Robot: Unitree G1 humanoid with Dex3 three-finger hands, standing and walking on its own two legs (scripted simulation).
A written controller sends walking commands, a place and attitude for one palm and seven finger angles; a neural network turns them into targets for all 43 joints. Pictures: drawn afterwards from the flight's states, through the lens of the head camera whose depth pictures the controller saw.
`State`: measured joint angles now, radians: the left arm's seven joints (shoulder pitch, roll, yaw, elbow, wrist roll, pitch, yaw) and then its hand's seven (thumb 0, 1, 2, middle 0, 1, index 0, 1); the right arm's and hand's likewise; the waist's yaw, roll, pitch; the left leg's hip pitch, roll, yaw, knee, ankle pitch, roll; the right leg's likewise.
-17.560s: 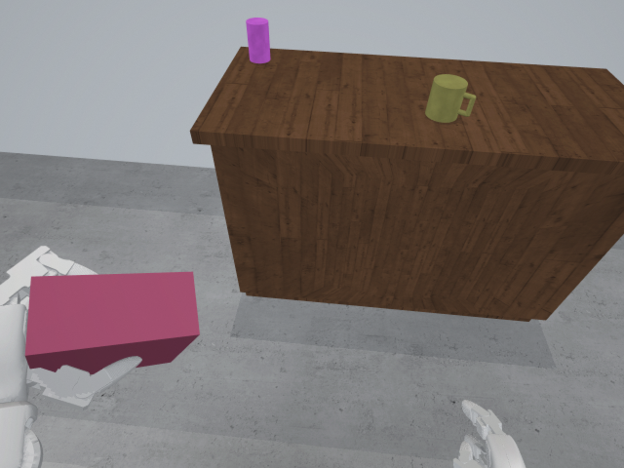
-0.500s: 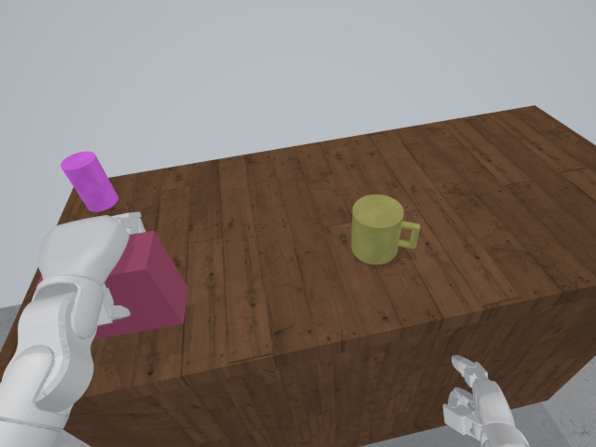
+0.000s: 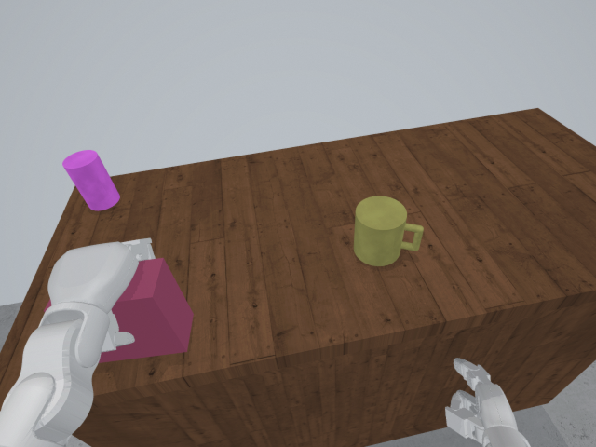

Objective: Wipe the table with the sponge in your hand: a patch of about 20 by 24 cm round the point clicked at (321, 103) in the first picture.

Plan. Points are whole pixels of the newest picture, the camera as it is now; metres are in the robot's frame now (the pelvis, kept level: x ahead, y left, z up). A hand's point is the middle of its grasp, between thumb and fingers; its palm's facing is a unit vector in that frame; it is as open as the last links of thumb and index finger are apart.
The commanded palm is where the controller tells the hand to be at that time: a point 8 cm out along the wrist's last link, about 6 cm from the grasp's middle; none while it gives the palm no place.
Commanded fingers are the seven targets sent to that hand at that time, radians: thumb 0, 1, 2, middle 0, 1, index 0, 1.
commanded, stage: lower the sponge onto the table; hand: left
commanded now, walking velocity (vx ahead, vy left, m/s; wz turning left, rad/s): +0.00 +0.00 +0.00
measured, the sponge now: (135, 321) +0.24 +0.28 +0.06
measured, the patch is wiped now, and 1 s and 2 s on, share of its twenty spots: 0.00 0.10 0.40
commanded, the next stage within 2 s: wipe forward along the first lane in 0.28 s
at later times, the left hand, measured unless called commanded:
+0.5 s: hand (114, 293) +0.25 +0.29 +0.10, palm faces +0.02 -0.03 -1.00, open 10.1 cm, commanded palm +0.23 +0.29 +0.16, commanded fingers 0.00 0.10 1.30 -1.20 -1.60 -1.20 -1.60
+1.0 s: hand (119, 259) +0.30 +0.32 +0.10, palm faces -0.03 -0.01 -1.00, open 10.1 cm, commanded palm +0.29 +0.31 +0.14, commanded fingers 0.00 0.10 1.30 -1.20 -1.60 -1.20 -1.60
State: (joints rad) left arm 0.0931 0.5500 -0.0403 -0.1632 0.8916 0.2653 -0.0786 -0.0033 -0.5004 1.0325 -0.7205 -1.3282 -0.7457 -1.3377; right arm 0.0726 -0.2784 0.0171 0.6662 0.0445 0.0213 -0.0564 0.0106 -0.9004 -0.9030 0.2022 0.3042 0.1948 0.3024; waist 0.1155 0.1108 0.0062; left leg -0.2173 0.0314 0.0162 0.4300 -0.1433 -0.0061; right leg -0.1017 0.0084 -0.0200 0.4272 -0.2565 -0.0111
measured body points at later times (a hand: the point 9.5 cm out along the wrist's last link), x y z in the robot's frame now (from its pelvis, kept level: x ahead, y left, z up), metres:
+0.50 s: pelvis +0.00 +0.00 +0.00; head -0.02 -0.04 +0.45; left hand +0.24 +0.29 +0.16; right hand +0.23 -0.21 -0.08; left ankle +0.06 +0.12 -0.74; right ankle -0.01 -0.12 -0.74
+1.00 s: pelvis +0.01 +0.00 +0.00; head +0.01 -0.03 +0.45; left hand +0.30 +0.31 +0.16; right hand +0.22 -0.22 -0.11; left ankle +0.06 +0.12 -0.74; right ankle -0.01 -0.12 -0.74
